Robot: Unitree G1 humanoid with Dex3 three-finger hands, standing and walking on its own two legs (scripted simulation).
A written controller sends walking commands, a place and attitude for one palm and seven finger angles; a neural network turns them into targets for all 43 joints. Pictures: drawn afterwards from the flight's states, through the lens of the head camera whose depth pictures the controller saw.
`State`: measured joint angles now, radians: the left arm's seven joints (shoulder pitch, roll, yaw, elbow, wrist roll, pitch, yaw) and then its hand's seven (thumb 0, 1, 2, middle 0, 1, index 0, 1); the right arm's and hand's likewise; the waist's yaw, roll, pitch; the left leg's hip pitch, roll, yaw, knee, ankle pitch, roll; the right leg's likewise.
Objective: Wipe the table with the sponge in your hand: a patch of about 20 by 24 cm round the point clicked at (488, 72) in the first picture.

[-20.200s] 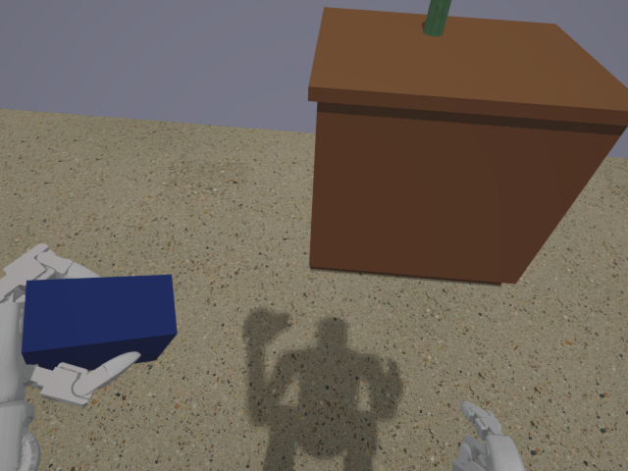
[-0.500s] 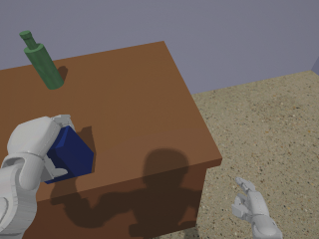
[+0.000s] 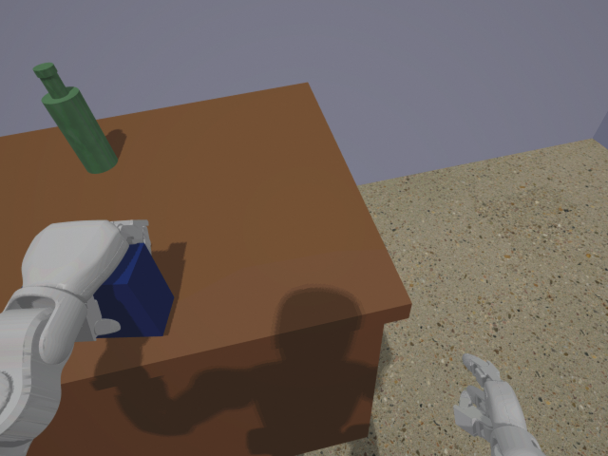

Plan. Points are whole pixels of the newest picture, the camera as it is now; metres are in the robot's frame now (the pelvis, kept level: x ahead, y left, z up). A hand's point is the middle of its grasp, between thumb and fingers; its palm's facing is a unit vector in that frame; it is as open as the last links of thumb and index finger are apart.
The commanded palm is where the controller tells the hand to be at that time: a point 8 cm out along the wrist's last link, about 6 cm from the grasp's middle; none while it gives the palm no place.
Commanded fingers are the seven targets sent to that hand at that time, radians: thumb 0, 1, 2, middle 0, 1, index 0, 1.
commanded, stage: move the sponge above the wiping area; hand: left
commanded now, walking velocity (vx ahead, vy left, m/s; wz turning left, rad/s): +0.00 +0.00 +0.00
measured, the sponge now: (114, 301) +0.23 +0.29 +0.11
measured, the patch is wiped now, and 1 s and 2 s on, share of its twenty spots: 0.00 0.05 0.05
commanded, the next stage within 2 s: none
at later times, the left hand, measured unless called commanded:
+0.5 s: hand (55, 247) +0.24 +0.32 +0.20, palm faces +0.16 +0.07 -0.99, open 9.7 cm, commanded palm +0.20 +0.34 +0.24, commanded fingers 0.00 0.10 1.30 -1.20 -1.60 -1.20 -1.60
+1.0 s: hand (22, 228) +0.24 +0.35 +0.21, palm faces +0.27 +0.02 -0.96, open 9.7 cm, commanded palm +0.20 +0.33 +0.24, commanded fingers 0.00 0.10 1.30 -1.20 -1.60 -1.20 -1.60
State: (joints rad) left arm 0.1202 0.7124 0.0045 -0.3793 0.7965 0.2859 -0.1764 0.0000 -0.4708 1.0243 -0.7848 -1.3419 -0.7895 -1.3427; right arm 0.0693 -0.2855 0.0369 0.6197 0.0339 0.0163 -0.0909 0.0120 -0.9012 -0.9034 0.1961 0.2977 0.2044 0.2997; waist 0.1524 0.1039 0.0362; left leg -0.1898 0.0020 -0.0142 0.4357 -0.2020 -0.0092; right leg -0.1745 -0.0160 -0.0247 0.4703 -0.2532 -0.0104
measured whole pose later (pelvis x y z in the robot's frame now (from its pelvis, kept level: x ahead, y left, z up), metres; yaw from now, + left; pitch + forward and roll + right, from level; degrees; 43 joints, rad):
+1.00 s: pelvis +0.00 +0.02 +0.00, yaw +0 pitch -3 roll +0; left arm -0.02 0.73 0.17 -0.24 0.74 0.29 -0.07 0.00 -0.46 1.03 -0.78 -1.36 -0.78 -1.36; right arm 0.03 -0.22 0.06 0.64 0.05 0.04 -0.07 0.01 -0.90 -0.90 0.20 0.30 0.21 0.30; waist 0.16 0.09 0.01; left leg -0.18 -0.01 0.00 0.42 -0.19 0.01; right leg -0.15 -0.03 -0.01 0.41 -0.21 0.02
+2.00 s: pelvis +0.01 +0.01 +0.00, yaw +0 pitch -1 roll +0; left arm 0.12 0.72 0.14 -0.21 0.75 0.33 -0.26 0.00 -0.46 1.04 -0.77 -1.37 -0.78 -1.37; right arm 0.09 -0.31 0.02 0.61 0.06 0.02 -0.08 0.01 -0.90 -0.90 0.20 0.30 0.20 0.30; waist 0.10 0.14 0.01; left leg -0.22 0.00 -0.02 0.45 -0.21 0.00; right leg -0.19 -0.02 -0.03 0.46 -0.25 0.00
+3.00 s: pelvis -0.01 +0.01 +0.00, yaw +1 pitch -4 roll +0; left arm 0.10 0.76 0.07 -0.39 0.80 0.19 -0.12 0.00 -0.46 1.05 -0.78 -1.38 -0.78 -1.38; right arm 0.09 -0.27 0.03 0.64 0.04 0.00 -0.12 0.01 -0.90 -0.90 0.20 0.30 0.20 0.30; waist 0.18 0.10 0.04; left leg -0.17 0.00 -0.04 0.44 -0.20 0.00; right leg -0.12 -0.02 -0.04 0.43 -0.23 0.00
